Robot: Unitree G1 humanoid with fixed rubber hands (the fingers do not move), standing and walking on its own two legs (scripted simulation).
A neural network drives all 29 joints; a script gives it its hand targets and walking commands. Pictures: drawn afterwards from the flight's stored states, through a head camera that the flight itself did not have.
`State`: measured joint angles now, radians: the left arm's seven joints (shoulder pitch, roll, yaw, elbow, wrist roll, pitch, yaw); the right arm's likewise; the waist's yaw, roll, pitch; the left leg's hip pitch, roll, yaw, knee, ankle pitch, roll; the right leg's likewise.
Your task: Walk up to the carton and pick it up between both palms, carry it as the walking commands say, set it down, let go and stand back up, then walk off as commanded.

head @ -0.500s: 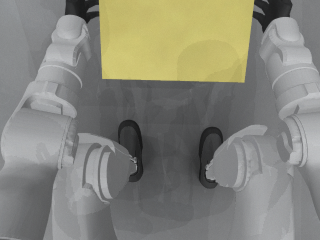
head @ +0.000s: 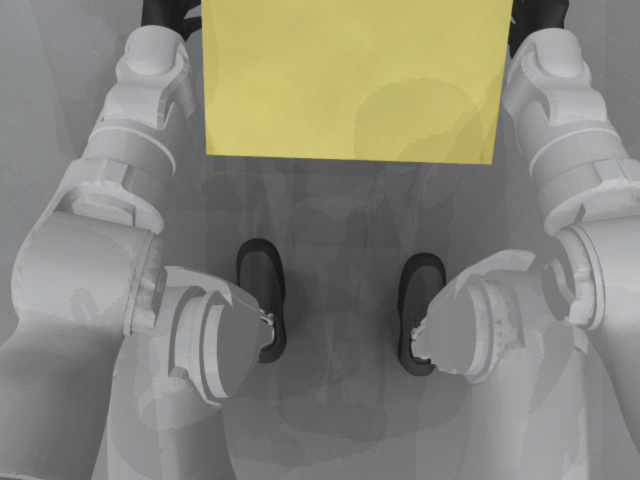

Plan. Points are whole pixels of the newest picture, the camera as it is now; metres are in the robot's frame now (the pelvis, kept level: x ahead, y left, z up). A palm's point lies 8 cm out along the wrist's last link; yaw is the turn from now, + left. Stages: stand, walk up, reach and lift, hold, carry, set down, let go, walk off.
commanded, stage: reach and lift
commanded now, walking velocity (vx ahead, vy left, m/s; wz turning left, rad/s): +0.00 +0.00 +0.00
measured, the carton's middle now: (347, 50) +0.53 -0.01 -0.25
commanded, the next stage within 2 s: none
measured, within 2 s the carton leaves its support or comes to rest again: leaves its support in 0.38 s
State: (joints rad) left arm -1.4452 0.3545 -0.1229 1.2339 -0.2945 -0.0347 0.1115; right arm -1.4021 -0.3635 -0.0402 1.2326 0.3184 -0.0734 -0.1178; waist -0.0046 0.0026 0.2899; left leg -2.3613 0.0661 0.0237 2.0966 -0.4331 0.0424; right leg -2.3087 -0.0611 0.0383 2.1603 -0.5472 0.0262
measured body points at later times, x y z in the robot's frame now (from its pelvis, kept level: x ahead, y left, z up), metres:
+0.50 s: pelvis -0.01 +0.00 +0.00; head +0.34 +0.00 +0.27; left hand +0.55 +0.16 -0.15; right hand +0.53 -0.20 -0.15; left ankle +0.14 +0.12 -0.34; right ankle +0.11 -0.14 -0.34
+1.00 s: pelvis -0.03 +0.00 +0.02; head +0.32 +0.00 +0.29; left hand +0.55 +0.15 -0.11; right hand +0.53 -0.20 -0.11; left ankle +0.14 +0.12 -0.34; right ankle +0.11 -0.14 -0.34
